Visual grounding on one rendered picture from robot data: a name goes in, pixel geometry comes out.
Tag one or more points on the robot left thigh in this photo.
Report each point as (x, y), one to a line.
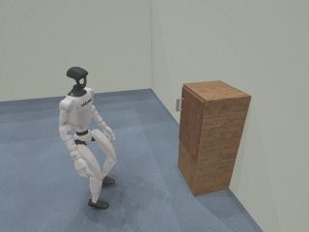
(105, 145)

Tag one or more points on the left robot upper arm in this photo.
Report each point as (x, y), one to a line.
(92, 94)

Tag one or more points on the robot left hand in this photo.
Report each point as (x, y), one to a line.
(106, 132)

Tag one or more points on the right robot forearm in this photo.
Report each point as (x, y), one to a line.
(72, 147)

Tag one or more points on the cupboard door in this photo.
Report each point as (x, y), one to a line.
(191, 122)

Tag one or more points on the robot right hand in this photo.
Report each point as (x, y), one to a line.
(81, 164)

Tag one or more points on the right robot upper arm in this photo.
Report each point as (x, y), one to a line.
(66, 106)

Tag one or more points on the handle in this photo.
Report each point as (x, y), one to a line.
(178, 104)

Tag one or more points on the robot left shin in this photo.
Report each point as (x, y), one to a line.
(106, 169)

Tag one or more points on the left robot forearm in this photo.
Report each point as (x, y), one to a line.
(98, 120)

